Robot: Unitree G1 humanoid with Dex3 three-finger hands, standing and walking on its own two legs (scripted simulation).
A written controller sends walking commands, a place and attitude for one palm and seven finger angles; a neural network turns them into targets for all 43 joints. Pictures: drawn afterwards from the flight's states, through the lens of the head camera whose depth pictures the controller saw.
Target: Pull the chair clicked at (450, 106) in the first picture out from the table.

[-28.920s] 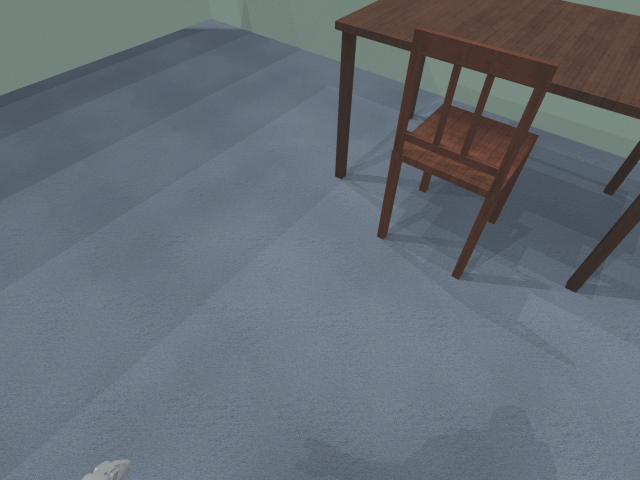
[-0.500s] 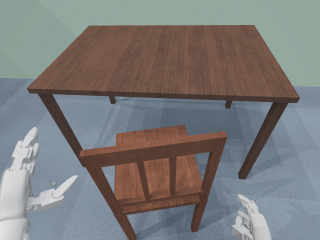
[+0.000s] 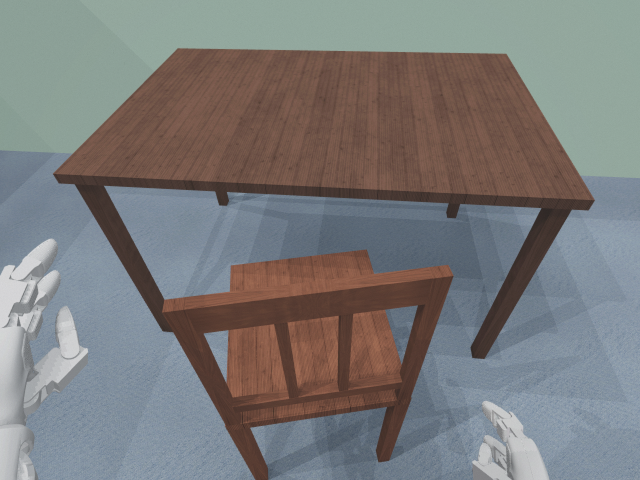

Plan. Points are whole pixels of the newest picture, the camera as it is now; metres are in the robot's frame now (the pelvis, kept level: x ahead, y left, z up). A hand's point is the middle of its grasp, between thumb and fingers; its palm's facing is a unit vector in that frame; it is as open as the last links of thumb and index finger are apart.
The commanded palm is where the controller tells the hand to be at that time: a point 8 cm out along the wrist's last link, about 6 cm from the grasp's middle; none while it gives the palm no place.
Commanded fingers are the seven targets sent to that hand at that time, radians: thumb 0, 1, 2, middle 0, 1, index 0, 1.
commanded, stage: draw the hand back to the body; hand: left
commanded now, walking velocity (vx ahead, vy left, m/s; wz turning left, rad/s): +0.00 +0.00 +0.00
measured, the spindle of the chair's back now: (287, 360) +0.32 +0.10 -0.11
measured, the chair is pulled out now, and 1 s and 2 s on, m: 0.18 0.18 0.18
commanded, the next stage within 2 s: step back with the hand held close in 0.06 s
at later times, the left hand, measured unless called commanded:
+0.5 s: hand (83, 358) +0.18 +0.25 +0.15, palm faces +0.34 -0.79 -0.52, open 7.4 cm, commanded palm +0.12 +0.30 +0.18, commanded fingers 0.00 0.90 0.90 -0.20 -0.30 -0.20 -0.30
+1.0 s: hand (37, 403) +0.13 +0.26 +0.16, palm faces +0.43 -0.75 -0.50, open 7.4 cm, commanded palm +0.07 +0.30 +0.18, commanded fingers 0.00 0.90 0.90 -0.20 -0.30 -0.20 -0.30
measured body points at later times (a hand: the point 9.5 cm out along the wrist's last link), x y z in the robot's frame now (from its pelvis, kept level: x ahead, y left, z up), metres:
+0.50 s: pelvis -0.02 +0.00 +0.00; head +0.00 -0.02 +0.45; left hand +0.15 +0.29 +0.18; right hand +0.16 -0.24 -0.10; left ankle -0.06 +0.09 -0.74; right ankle +0.02 -0.10 -0.74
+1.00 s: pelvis -0.07 +0.00 -0.01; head -0.05 -0.01 +0.44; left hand +0.10 +0.30 +0.18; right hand +0.11 -0.25 -0.09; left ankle -0.06 +0.09 -0.74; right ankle +0.02 -0.10 -0.74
